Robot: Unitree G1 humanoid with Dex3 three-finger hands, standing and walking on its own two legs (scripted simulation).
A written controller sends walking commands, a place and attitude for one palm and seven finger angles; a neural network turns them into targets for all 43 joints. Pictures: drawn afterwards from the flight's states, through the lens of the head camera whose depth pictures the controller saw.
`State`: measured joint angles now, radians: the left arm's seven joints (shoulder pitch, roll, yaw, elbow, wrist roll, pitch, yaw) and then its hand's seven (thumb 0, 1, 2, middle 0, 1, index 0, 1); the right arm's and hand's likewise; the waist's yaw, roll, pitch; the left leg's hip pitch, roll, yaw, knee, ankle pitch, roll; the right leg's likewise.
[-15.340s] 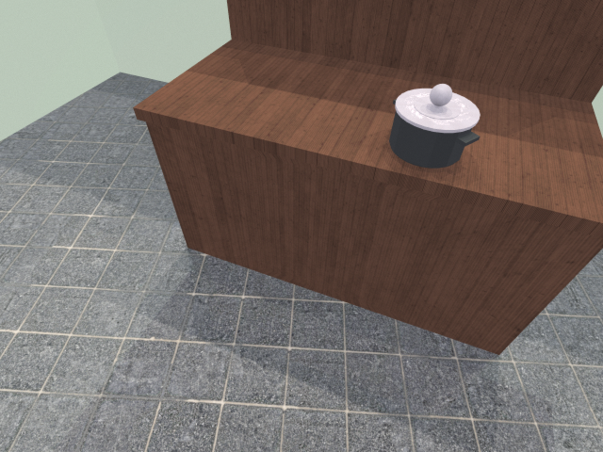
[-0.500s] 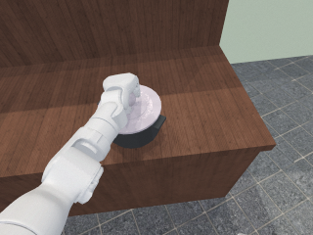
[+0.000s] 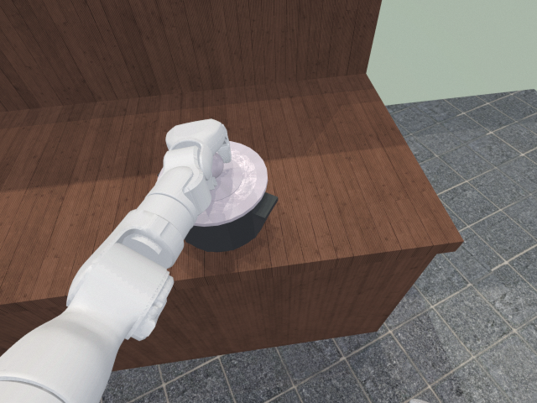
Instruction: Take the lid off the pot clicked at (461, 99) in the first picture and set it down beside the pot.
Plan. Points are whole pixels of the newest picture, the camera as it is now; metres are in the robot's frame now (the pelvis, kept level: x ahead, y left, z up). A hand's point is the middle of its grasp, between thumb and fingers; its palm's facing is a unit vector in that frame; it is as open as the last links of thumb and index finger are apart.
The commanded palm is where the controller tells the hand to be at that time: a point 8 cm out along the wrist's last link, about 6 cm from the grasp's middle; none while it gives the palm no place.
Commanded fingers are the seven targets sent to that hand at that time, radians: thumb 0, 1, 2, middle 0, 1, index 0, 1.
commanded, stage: lift the lid straight up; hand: left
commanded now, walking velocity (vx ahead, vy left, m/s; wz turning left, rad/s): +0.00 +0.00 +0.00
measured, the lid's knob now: (208, 165) +0.49 +0.09 +0.07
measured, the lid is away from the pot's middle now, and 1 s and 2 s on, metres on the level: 0.00 0.01 0.01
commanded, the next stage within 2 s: move the lid sideways beside the pot in 1.92 s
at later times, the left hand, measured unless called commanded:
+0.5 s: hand (189, 159) +0.46 +0.11 +0.12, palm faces -0.27 -0.11 -0.96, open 7.9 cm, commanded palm +0.45 +0.10 +0.20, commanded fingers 0.00 0.58 1.04 -0.85 -1.01 -0.85 -1.00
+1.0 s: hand (190, 134) +0.47 +0.09 +0.16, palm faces -0.25 -0.11 -0.96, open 7.9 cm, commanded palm +0.46 +0.10 +0.24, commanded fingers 0.00 0.58 1.04 -0.85 -1.01 -0.85 -1.00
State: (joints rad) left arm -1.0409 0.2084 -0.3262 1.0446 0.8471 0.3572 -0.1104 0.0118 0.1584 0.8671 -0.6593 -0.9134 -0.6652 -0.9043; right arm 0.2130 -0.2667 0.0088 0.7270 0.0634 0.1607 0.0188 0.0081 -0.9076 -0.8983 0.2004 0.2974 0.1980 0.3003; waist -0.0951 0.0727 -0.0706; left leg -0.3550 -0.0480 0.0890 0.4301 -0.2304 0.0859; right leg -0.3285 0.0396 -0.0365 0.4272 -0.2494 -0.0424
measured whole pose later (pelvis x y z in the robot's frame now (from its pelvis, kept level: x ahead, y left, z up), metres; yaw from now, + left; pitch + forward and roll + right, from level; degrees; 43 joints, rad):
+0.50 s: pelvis +0.00 +0.01 +0.00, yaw +2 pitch +7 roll -1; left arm -1.03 0.23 -0.37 0.90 0.82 0.38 -0.17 0.00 0.16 0.86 -0.67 -0.91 -0.67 -0.90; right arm 0.19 -0.27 0.00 0.73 0.07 0.13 0.05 0.01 -0.91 -0.90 0.20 0.30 0.20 0.30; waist -0.06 0.09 -0.06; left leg -0.31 -0.07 0.07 0.42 -0.23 0.10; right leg -0.28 0.02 -0.06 0.42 -0.26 -0.03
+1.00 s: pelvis -0.01 +0.01 +0.00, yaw +2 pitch +6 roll +0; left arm -1.18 0.23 -0.36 0.99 0.83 0.41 -0.23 0.00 0.16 0.86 -0.67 -0.91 -0.67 -0.90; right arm 0.21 -0.27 0.02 0.74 0.06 0.11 0.03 0.01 -0.91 -0.90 0.20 0.30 0.20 0.30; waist -0.07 0.09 -0.05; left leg -0.30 -0.07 0.07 0.39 -0.20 0.10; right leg -0.27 0.02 -0.06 0.41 -0.24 -0.03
